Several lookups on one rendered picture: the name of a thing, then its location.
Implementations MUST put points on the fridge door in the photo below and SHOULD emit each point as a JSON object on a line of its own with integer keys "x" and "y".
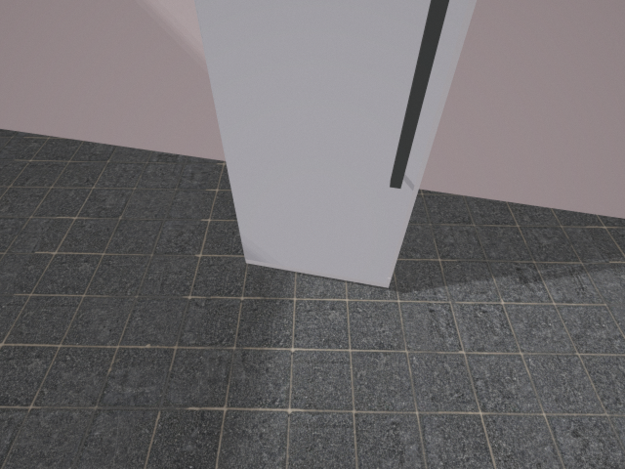
{"x": 310, "y": 97}

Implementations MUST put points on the handle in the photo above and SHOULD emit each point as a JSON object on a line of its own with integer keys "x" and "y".
{"x": 429, "y": 44}

